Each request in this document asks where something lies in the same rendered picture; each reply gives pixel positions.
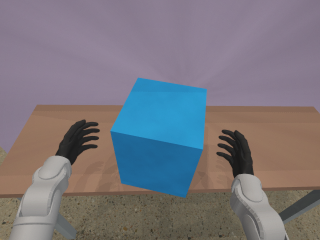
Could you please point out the left robot forearm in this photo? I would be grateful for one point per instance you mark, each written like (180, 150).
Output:
(38, 210)

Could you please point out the carton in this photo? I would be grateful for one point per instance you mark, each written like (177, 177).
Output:
(158, 136)

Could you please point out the robot left hand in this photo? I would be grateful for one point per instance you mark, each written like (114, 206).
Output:
(72, 144)

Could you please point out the robot right hand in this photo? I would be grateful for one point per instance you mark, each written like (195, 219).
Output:
(240, 159)

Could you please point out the table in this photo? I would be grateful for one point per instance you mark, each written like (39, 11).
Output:
(284, 142)

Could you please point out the right robot forearm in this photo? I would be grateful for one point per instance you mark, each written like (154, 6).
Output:
(250, 203)

